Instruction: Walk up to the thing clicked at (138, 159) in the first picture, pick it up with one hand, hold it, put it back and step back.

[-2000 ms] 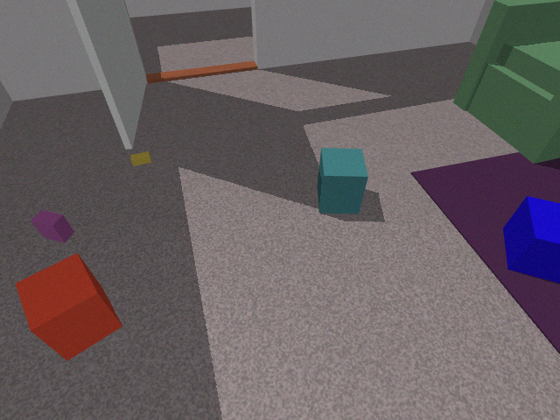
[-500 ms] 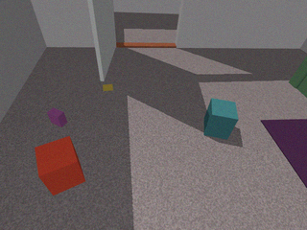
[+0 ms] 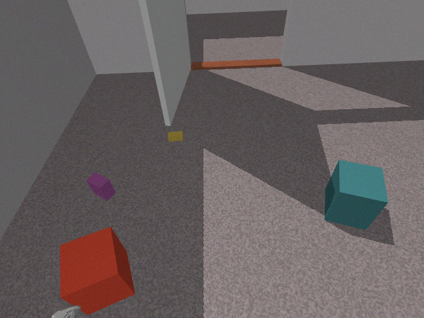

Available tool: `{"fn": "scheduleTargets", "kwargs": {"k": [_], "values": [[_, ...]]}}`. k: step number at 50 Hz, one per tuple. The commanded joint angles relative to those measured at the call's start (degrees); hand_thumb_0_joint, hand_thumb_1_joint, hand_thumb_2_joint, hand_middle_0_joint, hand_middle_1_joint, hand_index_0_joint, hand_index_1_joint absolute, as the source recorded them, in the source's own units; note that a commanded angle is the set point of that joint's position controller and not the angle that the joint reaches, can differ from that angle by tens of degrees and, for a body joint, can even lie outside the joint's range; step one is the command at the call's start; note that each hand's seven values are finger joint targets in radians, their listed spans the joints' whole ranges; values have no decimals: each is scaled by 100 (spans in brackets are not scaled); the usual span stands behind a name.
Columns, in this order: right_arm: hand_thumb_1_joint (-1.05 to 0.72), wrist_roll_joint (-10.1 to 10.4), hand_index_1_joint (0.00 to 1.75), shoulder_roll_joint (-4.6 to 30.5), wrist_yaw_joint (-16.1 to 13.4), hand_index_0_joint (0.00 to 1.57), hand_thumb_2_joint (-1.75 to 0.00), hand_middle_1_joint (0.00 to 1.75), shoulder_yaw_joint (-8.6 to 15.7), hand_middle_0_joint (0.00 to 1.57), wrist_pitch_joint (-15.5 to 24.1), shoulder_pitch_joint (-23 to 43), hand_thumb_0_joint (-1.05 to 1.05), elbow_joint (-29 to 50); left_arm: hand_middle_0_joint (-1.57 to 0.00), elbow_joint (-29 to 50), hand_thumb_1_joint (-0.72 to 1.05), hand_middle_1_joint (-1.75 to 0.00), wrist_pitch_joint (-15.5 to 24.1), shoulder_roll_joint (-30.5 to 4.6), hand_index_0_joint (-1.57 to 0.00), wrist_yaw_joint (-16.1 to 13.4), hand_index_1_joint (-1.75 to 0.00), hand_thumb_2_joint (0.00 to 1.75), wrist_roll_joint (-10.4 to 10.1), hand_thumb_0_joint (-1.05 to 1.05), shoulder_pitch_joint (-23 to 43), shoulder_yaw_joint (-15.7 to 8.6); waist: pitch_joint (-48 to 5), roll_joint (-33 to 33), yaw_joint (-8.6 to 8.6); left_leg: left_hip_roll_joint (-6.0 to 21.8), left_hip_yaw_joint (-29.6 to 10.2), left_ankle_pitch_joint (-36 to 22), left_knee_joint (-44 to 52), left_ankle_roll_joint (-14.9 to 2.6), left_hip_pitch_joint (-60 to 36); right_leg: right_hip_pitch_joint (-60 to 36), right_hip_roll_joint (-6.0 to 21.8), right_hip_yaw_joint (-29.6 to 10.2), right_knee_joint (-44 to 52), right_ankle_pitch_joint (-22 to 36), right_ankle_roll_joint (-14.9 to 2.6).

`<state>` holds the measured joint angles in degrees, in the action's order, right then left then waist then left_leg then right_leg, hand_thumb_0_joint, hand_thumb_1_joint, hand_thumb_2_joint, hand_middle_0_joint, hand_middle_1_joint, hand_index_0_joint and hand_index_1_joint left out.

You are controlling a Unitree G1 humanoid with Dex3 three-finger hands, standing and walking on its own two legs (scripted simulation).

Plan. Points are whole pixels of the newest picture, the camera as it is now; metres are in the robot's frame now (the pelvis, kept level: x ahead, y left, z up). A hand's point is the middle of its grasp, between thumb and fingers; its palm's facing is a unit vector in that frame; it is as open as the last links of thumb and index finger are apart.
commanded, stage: walk up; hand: left
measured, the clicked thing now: (175, 136) +1.42 +0.30 -0.73
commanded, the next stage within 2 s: none
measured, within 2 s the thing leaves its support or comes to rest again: neither
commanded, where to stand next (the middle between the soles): +1.06 +0.04 m, yaw +3 degrees
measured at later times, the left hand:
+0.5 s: hand (79, 282) +0.26 +0.33 -0.14, palm faces +0.02 -0.94 -0.33, open 7.4 cm
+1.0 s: hand (130, 166) +0.57 +0.26 -0.10, palm faces +0.01 -0.92 -0.39, open 7.4 cm
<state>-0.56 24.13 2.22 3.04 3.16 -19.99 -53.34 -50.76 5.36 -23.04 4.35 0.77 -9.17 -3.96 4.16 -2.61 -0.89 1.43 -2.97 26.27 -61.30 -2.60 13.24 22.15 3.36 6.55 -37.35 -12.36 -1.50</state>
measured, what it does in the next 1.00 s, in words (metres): walks ahead: left foot, then right foot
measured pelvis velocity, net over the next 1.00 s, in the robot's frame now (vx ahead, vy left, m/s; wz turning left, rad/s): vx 0.48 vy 0.00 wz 0.05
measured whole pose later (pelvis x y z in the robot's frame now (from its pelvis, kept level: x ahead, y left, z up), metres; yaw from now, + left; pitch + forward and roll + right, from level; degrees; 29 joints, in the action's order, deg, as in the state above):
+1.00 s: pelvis +0.48 +0.00 +0.02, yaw +3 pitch -3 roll +0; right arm -0.5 24.9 2.7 2.6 3.1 -17.3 -51.9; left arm -48.4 4.9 -21.8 3.5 0.2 -12.4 -2.4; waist 4.7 -3.1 -0.3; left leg 3.7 0.4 19.2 -59.8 -1.6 25.1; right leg 15.0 1.7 5.3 -30.4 -12.4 -2.2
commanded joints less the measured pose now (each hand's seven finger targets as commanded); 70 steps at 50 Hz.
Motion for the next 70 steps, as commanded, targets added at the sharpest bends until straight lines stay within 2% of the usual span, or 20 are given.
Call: {"fn": "scheduleTargets", "kwargs": {"k": [1, 4, 13, 15, 16, 18, 19, 23, 32, 39, 40, 41, 42, 47, 58, 61, 62, 63, 64, 70], "values": [[-90, 90, 30, 1227, 5, 20, -90, 30, 302, 20, 281, 165, 0, 547, -20, 288, 90, -30, 108, -1669, -20, -171, -30, 90, -72, 0, -480, -412, -107, 952, 291, 462, -261, -749, -307, -27, 2170, -1499, 1583, -2271, 2565, -1179, -1174], [-90, 7, 30, 1125, 150, 20, -90, 30, 372, 20, 164, 38, 0, 434, -20, 386, 90, -30, 160, -1566, -20, -159, -30, 90, -43, 0, -343, -373, -35, 1095, 125, 475, -28, -977, 551, 171, 1715, -860, 1304, -1253, 2675, -814, -1144], [-90, -12, 30, 943, 320, 20, -90, 30, 389, 20, 201, 1199, 0, 770, -20, 413, 90, -30, 102, -1740, -20, -83, -30, 90, 6, 0, -765, -403, -196, 798, 384, 219, 818, -1918, 2876, 195, 849, -1238, 1116, -399, 2016, 1, -892], [-90, -59, 30, 1132, 251, 20, -90, 30, 480, 20, 221, 611, 0, 595, -20, 467, 90, -30, 48, -1671, -20, -122, -30, 90, -13, 0, -722, -319, -527, 329, 11, 29, 894, -1770, 3102, 50, -323, -911, 998, -94, 934, 874, -740], [-90, -149, 30, 1403, 180, 20, -90, 30, 589, 20, 252, -238, 0, 345, -20, 495, 90, -30, 11, -1398, -20, -156, -30, 90, -4, 0, -850, -202, -1051, -329, -400, 47, 620, -1256, 3169, -192, -1453, -460, 723, 118, -591, 1186, -582], [-90, -68, 30, 2280, 18, 20, -90, 30, 809, 20, 301, -619, 0, 570, -20, 546, 90, -30, -41, -1193, -20, -230, -30, 90, -139, 0, -1238, -109, -1422, -1340, -525, 2343, -3815, 605, 4724, -1087, -2530, 1849, -478, -388, -3116, -1772, -164], [-90, 148, 30, 2203, 17, 20, -90, 30, 837, 20, 271, -311, 0, 615, -20, 430, 90, -30, -65, -1693, -20, -283, -30, 90, -69, 0, -924, -151, -1241, -411, -505, 2385, -3519, 629, 4702, -1302, -2071, 1821, 32, -1025, -3380, -1501, -229], [-90, 138, 30, 1467, -30, 20, -90, 30, 454, 20, 332, 393, 0, 723, -20, 65, 90, -30, -102, -1425, -20, -186, -30, 90, -125, 0, -1364, -157, -279, -463, 132, 1498, -745, -1721, 4592, -807, -388, 1026, 481, -1050, -2483, -649, -23], [-90, 74, 30, 1526, -8, 20, -90, 30, 476, 20, 396, 170, 0, 760, -20, 395, 90, -30, -177, -1156, -20, 106, -30, 90, 31, 0, -185, -188, 89, -434, -152, 1200, -12, -1313, 4944, -850, -515, 1063, 472, -502, -306, 601, 128], [-90, 25, 30, 1299, -99, 20, -90, 30, 381, 20, 292, 157, 0, 864, -20, 135, 90, -30, -27, -1328, -20, 12, -30, 90, 25, 0, -817, -377, -702, 400, 442, 883, 569, -2876, 2408, -458, -6, -1709, -122, -195, 830, 145, -218], [-90, 37, 30, 923, -98, 20, -90, 30, 233, 20, 297, -215, 0, 874, -20, 9, 90, -30, 23, -1684, -20, -73, -30, 90, 59, 0, -1487, -525, -1175, 1365, 674, 480, 791, -2148, 867, -239, 673, -2630, 580, -1253, 1206, -670, -364], [-90, 90, 30, 715, -83, 20, -90, 30, 134, 20, 287, -329, 0, 998, -20, 135, 90, -30, 47, -2173, -20, -148, -30, 90, 30, 0, -1666, -596, -1245, 2228, 666, -288, 811, 128, -309, 36, 2208, -3409, 2014, -3876, 2031, -1222, -929], [-90, 44, 30, 1305, -160, 20, -90, 30, 284, 20, 214, -16, 0, 820, -20, 146, 90, -30, 6, -2197, -20, -163, -30, 90, -82, 0, -1472, -574, -939, 1464, 706, -2, 284, 321, -820, 39, 2461, -2956, 2226, -4276, 2197, -1244, -1342], [-90, 50, 30, 1199, -22, 20, -90, 30, 296, 20, 135, -261, 0, 406, -20, 399, 90, -30, 18, -1505, -20, -221, -30, 90, -113, 0, -640, -337, -196, 1173, 159, 415, 109, -792, 31, 76, 1702, -1206, 1141, -1677, 2199, 146, -1002], [-90, -66, 30, 967, 175, 20, -90, 30, 370, 20, 203, 726, 0, 648, -20, 672, 90, -30, 22, -1663, -20, -111, -30, 90, -10, 0, -709, -352, -18, 886, 329, 365, 623, -1725, 2716, 254, 942, -805, 1093, -1125, 2225, -1107, -1023], [-90, -86, 30, 1107, 90, 20, -90, 30, 442, 20, 288, 60, 0, 461, -20, 712, 90, -30, -14, -1494, -20, -136, -30, 90, 1, 0, -643, -241, -372, 385, -139, 92, 816, -1563, 3088, 103, -545, -356, 870, -751, 978, -38, -785], [-90, -115, 30, 1399, 16, 20, -90, 30, 539, 20, 339, -477, 0, 310, -20, 710, 90, -30, -31, -1204, -20, -149, -30, 90, -18, 0, -883, -116, -749, -490, -385, 301, 293, -770, 3548, -118, -1544, 125, 459, -348, -537, 522, -586], [-90, -202, 30, 1954, -55, 20, -90, 30, 685, 20, 368, -804, 0, 416, -20, 786, 90, -30, -46, -766, -20, -160, -30, 90, -120, 0, -1130, 0, -1032, -1783, -442, 1852, -2307, 184, 4241, -656, -2392, 1520, -283, -56, -2258, -971, -146], [-90, -14, 30, 2127, -63, 20, -90, 30, 726, 20, 345, -686, 0, 563, -20, 615, 90, -30, -111, -1338, -20, -254, -30, 90, -89, 0, -1115, -150, -944, -1004, -480, 2524, -3548, 535, 4738, -1255, -2126, 1836, -368, -697, -2795, -1902, -166], [-90, 47, 30, 1451, -101, 20, -90, 30, 426, 20, 333, 240, 0, 772, -20, 147, 90, -30, -200, -1308, -20, -156, -30, 90, -89, 0, -1342, -166, -86, -714, 61, 1483, -540, -997, 4761, -863, -170, 910, 224, -957, -2144, -625, 56]]}}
